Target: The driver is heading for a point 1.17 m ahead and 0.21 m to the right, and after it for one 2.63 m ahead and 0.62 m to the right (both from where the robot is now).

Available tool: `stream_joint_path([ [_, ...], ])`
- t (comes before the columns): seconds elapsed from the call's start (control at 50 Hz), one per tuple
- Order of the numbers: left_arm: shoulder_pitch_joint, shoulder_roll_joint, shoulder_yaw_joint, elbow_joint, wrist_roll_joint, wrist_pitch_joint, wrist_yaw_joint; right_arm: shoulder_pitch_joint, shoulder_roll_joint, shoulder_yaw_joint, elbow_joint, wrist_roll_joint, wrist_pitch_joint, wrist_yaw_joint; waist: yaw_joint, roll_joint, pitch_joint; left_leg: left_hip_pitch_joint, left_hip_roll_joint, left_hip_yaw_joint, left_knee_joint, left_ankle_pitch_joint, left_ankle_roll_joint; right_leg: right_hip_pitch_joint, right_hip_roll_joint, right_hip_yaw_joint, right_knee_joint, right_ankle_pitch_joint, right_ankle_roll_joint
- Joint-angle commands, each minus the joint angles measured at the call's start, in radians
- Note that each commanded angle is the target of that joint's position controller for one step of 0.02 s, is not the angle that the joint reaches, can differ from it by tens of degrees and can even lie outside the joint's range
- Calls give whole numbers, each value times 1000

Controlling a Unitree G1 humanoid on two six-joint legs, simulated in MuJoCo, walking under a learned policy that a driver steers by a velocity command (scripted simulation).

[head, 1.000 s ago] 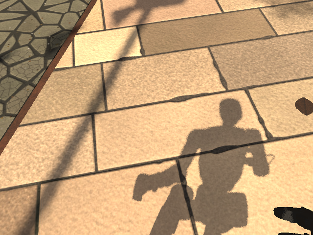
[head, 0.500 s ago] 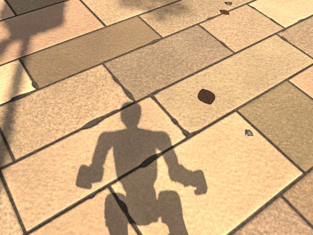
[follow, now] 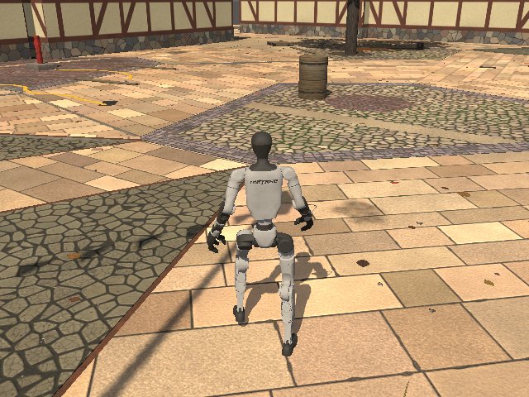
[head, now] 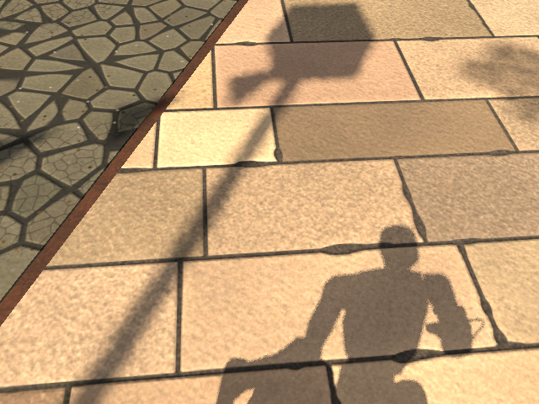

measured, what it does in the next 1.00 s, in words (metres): walks ahead, turning right: left foot, then right foot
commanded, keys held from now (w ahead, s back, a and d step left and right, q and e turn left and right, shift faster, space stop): w+q+shift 0.04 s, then w+e+shift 0.96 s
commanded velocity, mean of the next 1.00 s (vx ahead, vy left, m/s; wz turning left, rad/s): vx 0.94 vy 0.00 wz -0.48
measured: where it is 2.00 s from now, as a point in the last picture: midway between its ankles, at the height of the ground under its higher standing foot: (391, 193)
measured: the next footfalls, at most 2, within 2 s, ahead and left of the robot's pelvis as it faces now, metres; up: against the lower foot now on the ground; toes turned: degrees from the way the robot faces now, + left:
left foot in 0.12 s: +0.21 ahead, +0.19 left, +0.00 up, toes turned +12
right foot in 0.60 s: +0.62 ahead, +0.10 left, +0.00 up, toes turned -10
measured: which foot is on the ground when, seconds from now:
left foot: up 0.00-0.10, down 0.12-0.60, up 0.62-0.96, down 0.98-1.00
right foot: down 0.00-0.14, up 0.16-0.58, down 0.60-0.98, up 1.00-1.00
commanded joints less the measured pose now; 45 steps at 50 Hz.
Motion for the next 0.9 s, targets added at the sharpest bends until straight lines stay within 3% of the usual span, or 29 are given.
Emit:
stream_joint_path([
  [0.02, -62, 165, 45, -49, -8, -13, -14, -136, -32, 13, -107, 6, -15, 13, -13, -81, 193, -162, 31, 23, -46, -32, 49, -4, -272, 105, -159, -13, -198],
  [0.06, -60, 180, 47, -35, -13, -9, -24, -127, -36, 18, -103, 3, -17, 16, -33, -67, 188, -9, -9, 72, -111, -107, 93, -54, -253, 39, -126, 152, -193],
  [0.08, -48, 198, 48, -22, -17, -11, -27, -63, -54, 9, -85, -3, -20, 11, -77, -81, 150, 167, -79, 120, -128, -157, 115, -110, -255, 22, -50, 424, -205],
  [0.1, -75, 214, 43, -13, -23, -8, -27, 107, -103, -22, -37, 0, -25, 6, -199, -71, 61, 438, -164, 166, -203, -126, 145, -184, -224, -31, 181, 738, -196],
  [0.12, -68, 184, 22, -12, -17, -19, -23, 350, -204, -74, 43, 10, -21, -8, -324, -24, -72, 843, -231, 160, -220, -47, 171, -382, -182, -34, 481, 855, -170],
  [0.14, -41, 29, -24, -55, 13, -29, -21, 435, -337, -100, 86, -1, -23, -29, -276, 329, -98, 1068, -1, -283, -383, -333, 225, -761, -50, -2, 955, -23, -89],
  [0.16, -27, 22, -42, -77, -32, -64, -17, 413, -317, -72, 27, -18, -50, -30, -239, 341, -358, 1106, 193, -799, -632, -712, 303, -843, 70, 336, 1234, -266, -103],
  [0.18, -175, 122, -14, -97, -95, -71, -12, 375, -199, -39, 24, -33, -77, -12, -292, 118, -231, 1016, 225, -725, -714, -656, 229, -936, 71, 431, 1282, -155, -124],
  [0.2, -189, 97, -20, -108, -98, -75, -8, 361, -186, -34, 54, -32, -92, -5, -250, 111, -93, 880, 237, -610, -706, -520, 216, -979, 42, 417, 1244, -65, -140],
  [0.24, -125, 67, -22, -78, -47, -62, -4, 221, -101, -10, 62, -51, -108, -4, -131, 121, -4, 642, 181, -411, -681, -349, 159, -888, -55, 429, 1144, 123, -158],
  [0.26, -67, 60, -20, -44, -59, -40, -18, 174, -49, 3, 59, -64, -117, -6, -92, 152, 15, 559, 143, -303, -686, -219, 113, -818, -79, 437, 1134, 199, -159],
  [0.3, -21, 35, -16, -3, -68, 2, -35, 149, -16, 6, 78, -59, -138, -17, -55, 98, 36, 537, 106, -141, -738, -38, 69, -805, -82, 429, 1101, 267, -146],
  [0.4, -164, -2, -29, -37, -60, 16, -48, 195, -7, 5, 128, -69, -151, -53, -76, 67, 174, 541, -7, 167, -846, 349, -23, -856, 4, 329, 862, 476, -151],
  [0.46, -226, -12, -33, -68, -52, 0, -68, 225, -44, 1, 146, -67, -139, -84, -75, 29, 197, 634, 4, 247, -858, 603, -72, -848, 59, 231, 676, 527, -177],
  [0.5, -230, -1, -25, -86, -54, -11, -83, 224, -94, -4, 144, -71, -121, -107, -51, 52, 156, 677, 4, 281, -770, 989, -100, -721, 123, 109, 573, 497, -202],
  [0.54, -163, 31, -9, -96, -64, 3, -90, 223, -161, -21, 145, -66, -101, -137, 12, 125, 76, 741, 38, 289, -585, 1381, -99, -565, 171, 33, 553, 442, -213],
  [0.56, -65, 65, 8, -79, -65, 24, -85, 180, -191, -32, 134, -56, -93, -149, 76, 164, 36, 732, 63, 279, -463, 1529, -88, -444, 187, 28, 566, 383, -222],
  [0.58, 163, 134, 41, -23, -59, 50, -72, 79, -208, -39, 103, -48, -93, -146, 198, 164, -30, 634, 75, 248, -231, 1570, -71, -208, 177, 83, 580, 323, -260],
  [0.6, 470, 175, 63, 62, -46, 73, -49, -78, -206, -41, 62, -27, -107, -122, 347, 76, -85, 462, 16, 213, 223, 1238, -50, 55, 86, 234, 479, 377, -347],
  [0.62, 551, 89, 33, 150, -24, 76, -43, -268, 25, 20, 13, -13, -146, -77, 360, -338, 71, 114, -279, 198, 829, -185, -41, 137, 66, 310, 307, 565, -398],
  [0.64, 294, 29, -25, 91, 20, 26, -63, -68, 173, 65, -54, -13, -176, -53, 46, -384, 76, -147, -267, -59, 1000, -410, -6, 57, 97, 598, 402, 460, -435],
  [0.66, 206, -11, -30, 4, 19, 5, -66, 36, 137, 79, -102, -10, -202, -32, -18, -282, -108, -236, -269, -194, 979, -407, 27, 124, -40, 954, 230, 0, -579],
  [0.68, 132, -4, -22, -37, 7, -8, -62, 15, 55, 67, -118, -9, -220, -14, -62, -24, -32, -241, -225, -197, 778, -295, 80, -10, -100, 1101, 11, -284, -552],
  [0.7, 17, 22, -18, -84, 1, -24, -57, 29, 13, 52, -108, -17, -209, -12, -137, 138, 33, -174, -163, -201, 599, -185, 85, -188, -111, 1108, -40, -405, -505],
  [0.72, -62, 57, -13, -113, 1, -34, -51, 35, 6, 53, -93, -32, -187, -23, -173, 168, 93, -93, -138, -202, 512, -148, 51, -362, -79, 1090, -52, -364, -498],
  [0.76, -104, 46, -16, -139, 2, -44, -27, 10, -58, 34, -88, -46, -154, -55, -167, 172, 133, 14, -93, -195, 316, -111, -16, -548, -2, 951, -48, -213, -470],
  [0.82, -52, 39, -10, -111, -33, -32, 11, -169, 8, 56, -147, -64, -143, -75, -67, 47, 126, 233, -102, -113, -111, 82, -72, -686, 124, 699, -9, -5, -416],
  [0.86, -12, 55, -3, -89, -45, -16, 17, -244, 45, 55, -176, -35, -139, -72, -3, -23, 77, 366, -169, -62, -291, 186, -105, -681, 158, 663, 41, -30, -364],
  [0.9, 24, 49, 0, -72, -56, -3, 18, -224, 6, 28, -169, 0, -139, -70, 10, -76, 31, 403, -191, -102, -401, 196, -125, -544, 142, 715, 110, -79, -334],
])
